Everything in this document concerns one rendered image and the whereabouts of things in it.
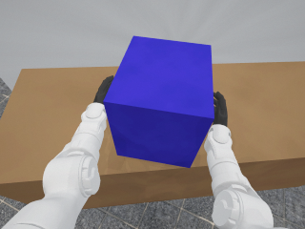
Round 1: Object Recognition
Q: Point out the robot left hand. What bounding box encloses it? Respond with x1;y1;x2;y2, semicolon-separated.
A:
93;75;114;105

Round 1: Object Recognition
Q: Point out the left robot forearm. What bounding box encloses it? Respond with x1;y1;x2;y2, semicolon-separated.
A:
42;102;107;194

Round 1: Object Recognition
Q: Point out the carton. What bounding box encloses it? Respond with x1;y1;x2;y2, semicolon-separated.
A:
103;35;214;168

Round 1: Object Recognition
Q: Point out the pedestal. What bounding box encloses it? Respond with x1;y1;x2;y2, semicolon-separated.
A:
0;61;305;210

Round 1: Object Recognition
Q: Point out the robot right hand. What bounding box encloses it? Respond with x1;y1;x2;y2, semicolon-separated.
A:
213;91;228;127

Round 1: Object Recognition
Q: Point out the right robot upper arm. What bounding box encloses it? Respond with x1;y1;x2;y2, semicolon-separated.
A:
212;189;289;229

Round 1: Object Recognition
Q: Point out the left robot upper arm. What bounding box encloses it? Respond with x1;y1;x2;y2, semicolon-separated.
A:
1;155;101;229

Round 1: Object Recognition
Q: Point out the right robot forearm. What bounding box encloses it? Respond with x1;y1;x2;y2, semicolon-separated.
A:
204;124;262;199

